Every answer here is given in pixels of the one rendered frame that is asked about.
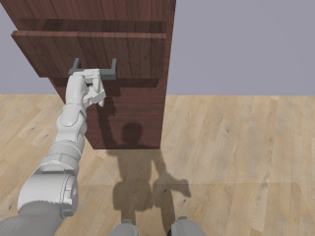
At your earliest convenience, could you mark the left robot hand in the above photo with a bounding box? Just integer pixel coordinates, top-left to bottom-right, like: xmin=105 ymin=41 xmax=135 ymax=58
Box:
xmin=65 ymin=69 xmax=106 ymax=111

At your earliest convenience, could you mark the left robot upper arm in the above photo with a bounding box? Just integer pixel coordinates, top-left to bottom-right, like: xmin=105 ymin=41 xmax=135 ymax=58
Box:
xmin=0 ymin=173 xmax=79 ymax=236

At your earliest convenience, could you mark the handle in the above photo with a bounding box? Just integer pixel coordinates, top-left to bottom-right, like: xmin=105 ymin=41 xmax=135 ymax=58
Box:
xmin=68 ymin=58 xmax=117 ymax=80

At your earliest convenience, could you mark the drawer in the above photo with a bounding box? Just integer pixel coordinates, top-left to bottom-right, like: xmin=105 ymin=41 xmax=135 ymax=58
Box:
xmin=11 ymin=19 xmax=166 ymax=79

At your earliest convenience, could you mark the cabinet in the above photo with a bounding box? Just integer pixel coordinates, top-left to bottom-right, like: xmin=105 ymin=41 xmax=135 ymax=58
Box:
xmin=0 ymin=0 xmax=176 ymax=149

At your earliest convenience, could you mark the robot left forearm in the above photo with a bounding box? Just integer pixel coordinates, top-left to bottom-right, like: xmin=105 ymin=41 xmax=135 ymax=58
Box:
xmin=17 ymin=103 xmax=88 ymax=214

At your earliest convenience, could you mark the robot right thigh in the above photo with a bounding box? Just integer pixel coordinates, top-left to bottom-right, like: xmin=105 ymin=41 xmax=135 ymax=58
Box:
xmin=171 ymin=219 xmax=207 ymax=236

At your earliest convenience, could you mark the robot right shin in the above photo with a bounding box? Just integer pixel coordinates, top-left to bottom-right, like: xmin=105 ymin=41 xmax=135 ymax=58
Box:
xmin=176 ymin=215 xmax=187 ymax=221

